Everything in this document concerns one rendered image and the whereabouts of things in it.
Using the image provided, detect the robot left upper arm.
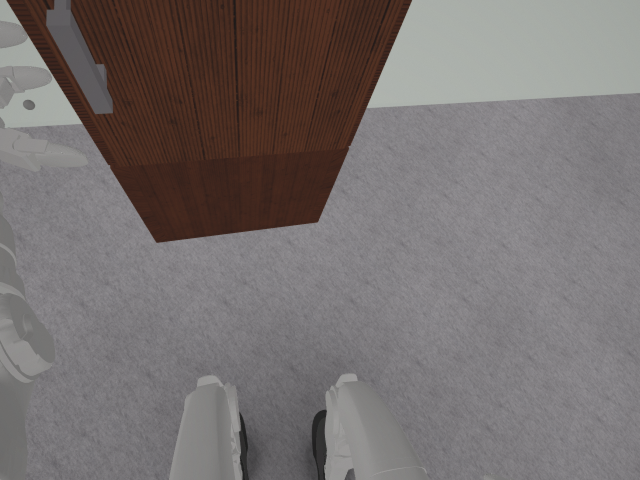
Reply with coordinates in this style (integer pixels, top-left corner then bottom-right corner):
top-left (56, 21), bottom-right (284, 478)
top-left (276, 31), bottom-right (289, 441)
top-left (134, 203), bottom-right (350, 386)
top-left (0, 293), bottom-right (55, 480)

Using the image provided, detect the cupboard door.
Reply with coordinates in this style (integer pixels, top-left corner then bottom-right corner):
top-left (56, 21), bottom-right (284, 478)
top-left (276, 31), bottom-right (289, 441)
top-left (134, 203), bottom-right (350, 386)
top-left (22, 0), bottom-right (405, 167)

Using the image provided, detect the robot left forearm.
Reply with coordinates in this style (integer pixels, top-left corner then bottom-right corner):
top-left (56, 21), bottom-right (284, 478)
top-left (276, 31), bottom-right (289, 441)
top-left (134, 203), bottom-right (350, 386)
top-left (0, 191), bottom-right (26, 301)

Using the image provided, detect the right robot shin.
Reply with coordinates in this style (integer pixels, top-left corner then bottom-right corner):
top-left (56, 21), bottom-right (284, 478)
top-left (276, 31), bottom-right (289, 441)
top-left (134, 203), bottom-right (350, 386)
top-left (324, 373), bottom-right (358, 480)

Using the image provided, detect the handle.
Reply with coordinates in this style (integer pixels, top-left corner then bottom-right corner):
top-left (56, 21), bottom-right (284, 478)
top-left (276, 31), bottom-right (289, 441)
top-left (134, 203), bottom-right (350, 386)
top-left (46, 0), bottom-right (113, 114)

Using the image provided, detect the left robot thigh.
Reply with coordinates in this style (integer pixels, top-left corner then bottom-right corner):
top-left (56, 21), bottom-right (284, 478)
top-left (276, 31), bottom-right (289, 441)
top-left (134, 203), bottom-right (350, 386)
top-left (169, 382), bottom-right (241, 480)

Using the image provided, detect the left robot hand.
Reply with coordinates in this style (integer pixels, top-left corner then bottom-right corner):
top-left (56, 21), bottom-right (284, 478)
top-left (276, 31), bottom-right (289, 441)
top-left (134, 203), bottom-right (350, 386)
top-left (0, 21), bottom-right (89, 172)

